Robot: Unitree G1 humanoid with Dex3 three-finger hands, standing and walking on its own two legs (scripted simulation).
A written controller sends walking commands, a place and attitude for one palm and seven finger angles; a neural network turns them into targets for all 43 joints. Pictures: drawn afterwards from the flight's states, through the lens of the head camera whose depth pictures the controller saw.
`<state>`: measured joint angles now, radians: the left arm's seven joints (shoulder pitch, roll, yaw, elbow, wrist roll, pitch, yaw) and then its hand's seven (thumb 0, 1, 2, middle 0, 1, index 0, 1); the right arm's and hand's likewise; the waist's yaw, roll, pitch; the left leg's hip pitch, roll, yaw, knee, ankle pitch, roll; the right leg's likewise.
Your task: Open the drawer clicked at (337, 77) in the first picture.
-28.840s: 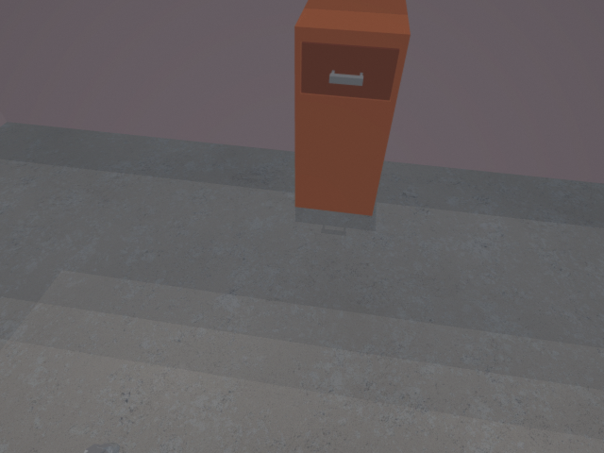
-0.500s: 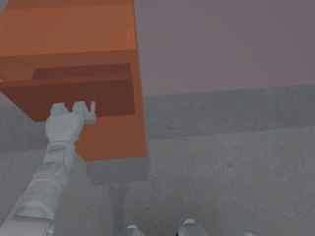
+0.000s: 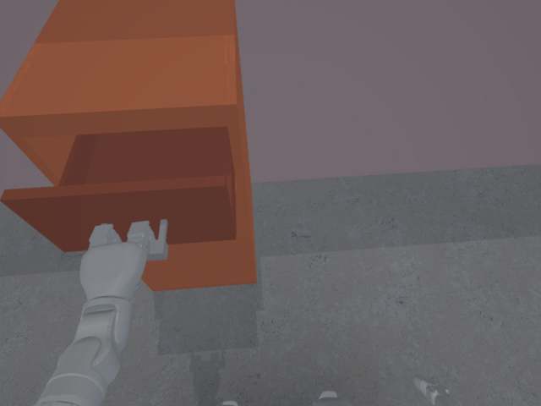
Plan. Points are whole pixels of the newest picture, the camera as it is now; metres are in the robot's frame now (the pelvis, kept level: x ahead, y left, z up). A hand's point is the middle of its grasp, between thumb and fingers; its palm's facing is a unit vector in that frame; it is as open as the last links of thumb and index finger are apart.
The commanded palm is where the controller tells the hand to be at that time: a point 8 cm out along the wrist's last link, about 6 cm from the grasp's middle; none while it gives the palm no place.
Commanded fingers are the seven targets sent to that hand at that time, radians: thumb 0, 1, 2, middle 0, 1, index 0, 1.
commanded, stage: pull the drawer open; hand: left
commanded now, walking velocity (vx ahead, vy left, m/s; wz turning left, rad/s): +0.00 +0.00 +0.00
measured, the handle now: (132, 239) +0.37 +0.25 -0.03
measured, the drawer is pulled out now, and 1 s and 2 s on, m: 0.12 0.26 0.30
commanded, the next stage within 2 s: open the thumb to release the handle in 1.58 s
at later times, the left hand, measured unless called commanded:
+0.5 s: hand (123, 321) +0.25 +0.24 -0.05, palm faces -0.03 -0.04 -1.00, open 6.0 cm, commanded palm +0.21 +0.24 +0.00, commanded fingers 0.00 0.90 0.90 -0.40 -1.35 -0.40 -1.35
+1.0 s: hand (116, 369) +0.18 +0.23 -0.05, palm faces -0.03 -0.04 -1.00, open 6.0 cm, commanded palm +0.15 +0.23 +0.00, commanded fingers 0.00 0.90 0.90 -0.40 -1.35 -0.40 -1.35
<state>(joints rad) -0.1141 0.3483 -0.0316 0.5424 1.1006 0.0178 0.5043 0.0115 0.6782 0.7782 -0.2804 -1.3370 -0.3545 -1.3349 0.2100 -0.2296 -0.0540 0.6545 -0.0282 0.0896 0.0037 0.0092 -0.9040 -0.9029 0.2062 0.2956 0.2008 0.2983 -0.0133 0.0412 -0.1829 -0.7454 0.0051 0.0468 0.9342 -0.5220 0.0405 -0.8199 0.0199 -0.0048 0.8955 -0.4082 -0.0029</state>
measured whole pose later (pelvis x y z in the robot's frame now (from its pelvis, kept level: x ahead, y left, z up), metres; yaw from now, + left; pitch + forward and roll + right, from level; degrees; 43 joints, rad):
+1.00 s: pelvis -0.01 -0.02 -0.01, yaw +1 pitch +16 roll +0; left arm 0.37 0.32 -0.04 0.17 1.12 0.00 0.59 0.03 0.66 0.80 -0.28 -1.32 -0.39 -1.34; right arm 0.13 -0.22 -0.04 0.62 -0.05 0.03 0.00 0.01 -0.90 -0.90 0.21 0.30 0.20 0.30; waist 0.03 0.03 -0.18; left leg -0.74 0.00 0.04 1.01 -0.55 0.02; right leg -0.83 0.02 -0.01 1.01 -0.46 -0.03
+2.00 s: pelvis -0.02 -0.03 -0.03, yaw +1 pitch +16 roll +1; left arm 0.52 0.32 -0.02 0.04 1.10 -0.03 0.59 0.00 0.30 0.64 -0.33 -1.24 -0.37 -1.28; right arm 0.14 -0.21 -0.02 0.57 -0.06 0.05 0.00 0.01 -0.90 -0.90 0.21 0.30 0.20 0.30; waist 0.05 0.03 -0.19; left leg -0.80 0.00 0.04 1.09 -0.57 0.01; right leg -0.89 0.02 -0.02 1.09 -0.48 -0.04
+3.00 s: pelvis -0.02 -0.04 +0.00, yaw +2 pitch +13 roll +1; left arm 0.43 0.34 -0.01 0.08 1.07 0.00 0.53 0.00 -0.49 0.30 -0.33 -1.20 -0.35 -1.22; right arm 0.15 -0.23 -0.03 0.59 -0.04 0.03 -0.04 0.01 -0.90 -0.90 0.21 0.30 0.20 0.30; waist 0.05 0.04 -0.15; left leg -0.68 0.00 0.02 0.96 -0.51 -0.01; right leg -0.77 0.02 -0.03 0.97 -0.43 -0.05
